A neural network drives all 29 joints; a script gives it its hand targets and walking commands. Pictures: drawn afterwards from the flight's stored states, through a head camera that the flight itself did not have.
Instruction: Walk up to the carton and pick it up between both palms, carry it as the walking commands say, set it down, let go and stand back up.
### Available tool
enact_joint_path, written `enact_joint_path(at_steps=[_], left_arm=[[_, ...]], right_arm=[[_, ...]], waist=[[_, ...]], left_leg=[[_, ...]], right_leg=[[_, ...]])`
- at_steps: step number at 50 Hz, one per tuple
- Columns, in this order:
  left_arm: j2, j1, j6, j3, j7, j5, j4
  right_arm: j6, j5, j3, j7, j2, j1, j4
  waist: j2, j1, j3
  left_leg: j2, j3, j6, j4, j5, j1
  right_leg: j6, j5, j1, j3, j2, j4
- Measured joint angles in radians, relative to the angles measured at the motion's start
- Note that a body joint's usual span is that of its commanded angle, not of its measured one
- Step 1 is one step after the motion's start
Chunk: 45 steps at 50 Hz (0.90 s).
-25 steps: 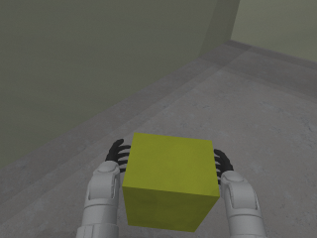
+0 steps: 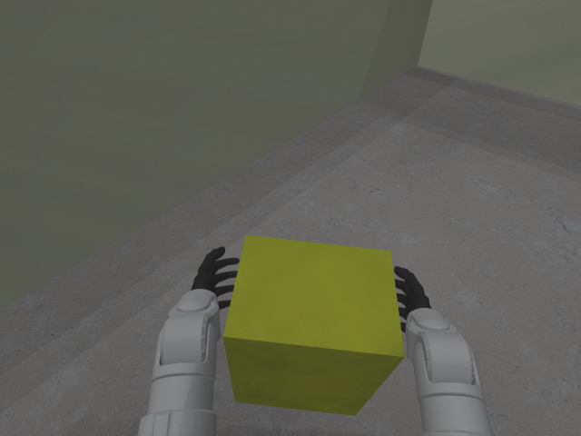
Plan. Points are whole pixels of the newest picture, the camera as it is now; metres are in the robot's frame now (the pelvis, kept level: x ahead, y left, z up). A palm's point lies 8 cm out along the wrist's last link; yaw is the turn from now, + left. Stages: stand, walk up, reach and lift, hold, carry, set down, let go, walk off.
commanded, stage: carry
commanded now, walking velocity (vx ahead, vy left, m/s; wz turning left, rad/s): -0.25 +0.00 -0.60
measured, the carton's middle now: (305, 333) +0.29 +0.01 -0.02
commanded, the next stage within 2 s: none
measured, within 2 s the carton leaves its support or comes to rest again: neither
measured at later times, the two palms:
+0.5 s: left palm (212, 396) +0.15 +0.11 +0.09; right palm out of the picture +0.08 -0.17 +0.08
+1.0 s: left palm out of the picture -0.02 +0.11 +0.08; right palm out of the picture -0.16 -0.15 +0.08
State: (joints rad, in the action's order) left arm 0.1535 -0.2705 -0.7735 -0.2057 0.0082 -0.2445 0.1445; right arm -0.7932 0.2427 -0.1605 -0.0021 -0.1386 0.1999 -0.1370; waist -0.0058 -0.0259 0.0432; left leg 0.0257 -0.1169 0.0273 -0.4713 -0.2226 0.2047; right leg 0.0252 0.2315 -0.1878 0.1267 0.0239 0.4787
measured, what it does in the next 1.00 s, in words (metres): walks backwards, turning right: right foot, then left foot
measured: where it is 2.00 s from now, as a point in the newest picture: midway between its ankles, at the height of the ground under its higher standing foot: outside the picture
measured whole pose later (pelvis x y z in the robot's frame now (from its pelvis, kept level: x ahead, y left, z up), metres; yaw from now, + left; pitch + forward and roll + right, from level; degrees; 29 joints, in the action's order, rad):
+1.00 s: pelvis -0.30 +0.08 -0.01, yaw -31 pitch +5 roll +2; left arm 0.13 0.05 -1.16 -0.06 -0.14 -0.05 -0.55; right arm -1.18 0.03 0.01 0.15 -0.13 -0.05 0.48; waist -0.09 -0.03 0.14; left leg 0.02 0.14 0.00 -0.53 -0.35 0.28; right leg 0.04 0.09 -0.60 0.08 0.03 0.46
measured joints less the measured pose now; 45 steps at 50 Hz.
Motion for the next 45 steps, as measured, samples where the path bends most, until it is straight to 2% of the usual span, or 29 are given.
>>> enact_joint_path(at_steps=[2,4,5,8,11,13,15,16,17,19,21,22,25,28,29,30,32,33,36,40,45], left_arm=[[-0.001,0.006,-0.013,0.003,-0.014,0.030,-0.054],[-0.003,0.015,-0.034,0.009,-0.026,0.062,-0.113],[-0.004,0.019,-0.048,0.013,-0.032,0.076,-0.143],[-0.006,0.032,-0.103,0.044,-0.058,0.114,-0.243],[-0.012,0.066,-0.169,0.083,-0.080,0.137,-0.341],[-0.018,0.105,-0.218,0.106,-0.094,0.152,-0.417],[-0.022,0.141,-0.266,0.123,-0.109,0.164,-0.492],[-0.023,0.153,-0.285,0.124,-0.115,0.170,-0.524],[-0.025,0.168,-0.301,0.122,-0.121,0.177,-0.550],[-0.026,0.204,-0.330,0.127,-0.137,0.185,-0.588],[-0.026,0.224,-0.360,0.132,-0.142,0.186,-0.606],[-0.026,0.227,-0.374,0.135,-0.144,0.189,-0.611],[-0.027,0.223,-0.394,0.139,-0.148,0.204,-0.627],[-0.026,0.217,-0.402,0.136,-0.148,0.218,-0.641],[-0.026,0.214,-0.403,0.137,-0.148,0.220,-0.639],[-0.025,0.215,-0.394,0.144,-0.148,0.218,-0.619],[-0.026,0.229,-0.395,0.159,-0.149,0.213,-0.581],[-0.026,0.241,-0.398,0.163,-0.149,0.211,-0.575],[-0.024,0.276,-0.400,0.165,-0.148,0.208,-0.599],[-0.022,0.301,-0.374,0.166,-0.148,0.209,-0.649],[-0.022,0.309,-0.365,0.160,-0.148,0.202,-0.676]], right_arm=[[-0.014,-0.017,0.016,0.016,0.000,-0.001,0.049],[-0.037,-0.033,0.031,0.028,0.001,-0.008,0.108],[-0.053,-0.043,0.037,0.034,0.002,-0.012,0.141],[-0.110,-0.084,0.048,0.059,0.005,-0.037,0.257],[-0.177,-0.134,0.064,0.092,0.010,-0.082,0.367],[-0.226,-0.157,0.084,0.113,0.012,-0.112,0.436],[-0.272,-0.171,0.098,0.120,0.012,-0.135,0.498],[-0.288,-0.177,0.106,0.123,0.012,-0.143,0.521],[-0.303,-0.181,0.116,0.127,0.011,-0.149,0.535],[-0.337,-0.188,0.129,0.131,0.011,-0.158,0.552],[-0.361,-0.191,0.139,0.135,0.011,-0.181,0.566],[-0.371,-0.191,0.141,0.137,0.010,-0.193,0.576],[-0.388,-0.191,0.142,0.143,0.009,-0.216,0.616],[-0.396,-0.190,0.147,0.151,0.008,-0.225,0.647],[-0.398,-0.190,0.145,0.153,0.009,-0.226,0.651],[-0.399,-0.191,0.136,0.153,0.010,-0.227,0.643],[-0.411,-0.192,0.125,0.153,0.007,-0.249,0.627],[-0.418,-0.193,0.124,0.153,0.006,-0.259,0.622],[-0.424,-0.198,0.133,0.155,0.005,-0.270,0.627],[-0.415,-0.208,0.140,0.158,0.007,-0.256,0.655],[-0.405,-0.209,0.150,0.153,0.008,-0.237,0.652]], waist=[[-0.003,-0.007,0.018],[0.002,-0.010,0.029],[0.003,-0.009,0.031],[0.022,0.005,0.026],[-0.002,0.013,0.030],[-0.025,0.020,0.040],[-0.039,0.029,0.052],[-0.058,0.036,0.053],[-0.070,0.035,0.052],[-0.041,0.025,0.053],[-0.014,0.007,0.056],[-0.004,-0.001,0.061],[0.028,-0.017,0.077],[0.045,-0.024,0.093],[0.047,-0.025,0.098],[0.063,-0.021,0.098],[0.051,-0.001,0.100],[0.042,0.011,0.097],[0.025,0.043,0.085],[0.013,0.060,0.084],[-0.022,0.036,0.105]], left_leg=[[-0.002,0.024,-0.014,-0.061,-0.022,0.066],[-0.013,0.042,0.001,-0.109,-0.039,0.122],[-0.020,0.055,0.011,-0.130,-0.045,0.147],[-0.053,0.095,0.004,-0.210,-0.016,0.225],[-0.043,0.136,0.015,-0.284,-0.157,0.272],[-0.031,0.160,0.013,-0.278,-0.155,0.270],[-0.034,0.186,0.006,-0.178,-0.083,0.223],[-0.027,0.202,-0.025,-0.150,-0.052,0.218],[-0.029,0.216,-0.041,-0.152,-0.042,0.224],[-0.073,0.231,-0.044,-0.172,-0.046,0.240],[-0.117,0.247,-0.034,-0.161,-0.035,0.237],[-0.138,0.256,-0.020,-0.151,-0.018,0.238],[-0.187,0.277,-0.017,-0.148,0.010,0.265],[-0.229,0.306,-0.008,-0.187,0.018,0.307],[-0.243,0.316,-0.003,-0.213,0.015,0.327],[-0.249,0.295,0.012,-0.254,-0.051,0.349],[-0.205,0.247,0.043,-0.418,-0.219,0.403],[-0.181,0.230,0.050,-0.515,-0.239,0.427],[-0.136,0.207,0.054,-0.686,-0.168,0.450],[-0.093,0.183,0.056,-0.618,-0.161,0.376],[-0.031,0.180,0.051,-0.382,-0.235,0.226]], right_leg=[[-0.003,0.013,-0.085,-0.009,-0.002,0.086],[-0.005,0.047,-0.150,-0.021,0.003,0.142],[-0.011,0.020,-0.173,-0.028,0.004,0.154],[-0.017,0.034,-0.228,-0.040,0.019,0.189],[0.008,0.012,-0.276,-0.017,0.009,0.183],[0.008,-0.016,-0.304,0.008,0.002,0.161],[0.013,-0.040,-0.336,0.028,0.006,0.157],[0.013,-0.044,-0.356,0.035,-0.001,0.171],[0.007,0.020,-0.382,0.032,0.001,0.222],[0.009,0.176,-0.445,-0.060,0.012,0.432],[0.010,0.214,-0.463,-0.136,0.007,0.592],[0.009,0.210,-0.452,-0.163,0.000,0.617],[0.008,0.205,-0.363,-0.216,-0.020,0.496],[0.005,0.142,-0.223,-0.227,-0.026,0.217],[-0.002,0.101,-0.194,-0.219,-0.024,0.143],[-0.021,0.079,-0.210,-0.215,-0.009,0.147],[-0.050,0.053,-0.239,-0.194,-0.014,0.162],[-0.056,0.036,-0.244,-0.181,-0.020,0.151],[-0.056,-0.031,-0.260,-0.145,-0.025,0.105],[-0.056,-0.115,-0.295,-0.109,-0.017,0.052],[-0.045,-0.237,-0.339,-0.070,-0.008,-0.044]])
